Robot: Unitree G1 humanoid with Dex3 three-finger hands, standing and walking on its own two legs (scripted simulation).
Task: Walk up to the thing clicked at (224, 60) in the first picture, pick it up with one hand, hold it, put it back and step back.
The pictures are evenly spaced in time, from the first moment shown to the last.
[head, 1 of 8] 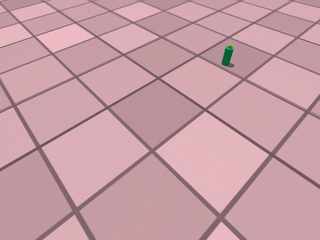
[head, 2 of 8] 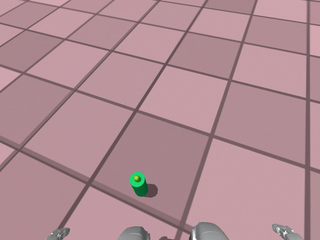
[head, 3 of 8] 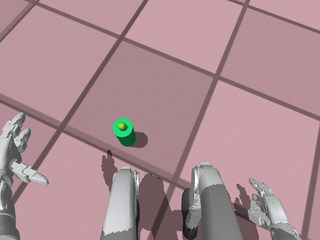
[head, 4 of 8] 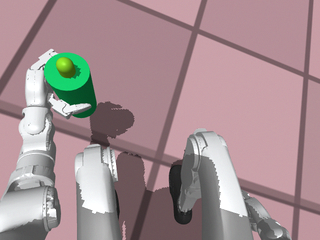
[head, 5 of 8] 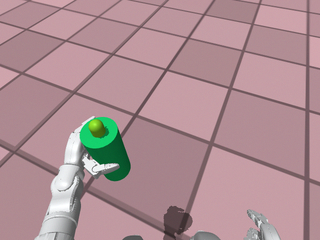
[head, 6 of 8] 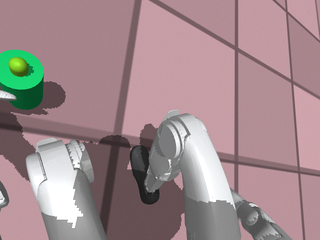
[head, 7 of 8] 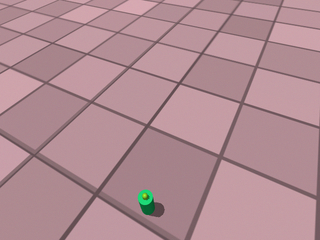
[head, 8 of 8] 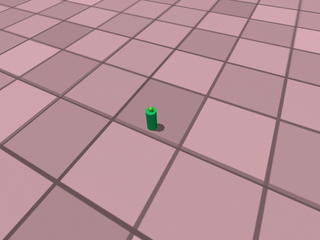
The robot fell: no
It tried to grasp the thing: yes
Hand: left
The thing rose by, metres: 0.67
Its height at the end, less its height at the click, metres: +0.00
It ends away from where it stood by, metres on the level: 0.02
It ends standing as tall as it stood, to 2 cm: yes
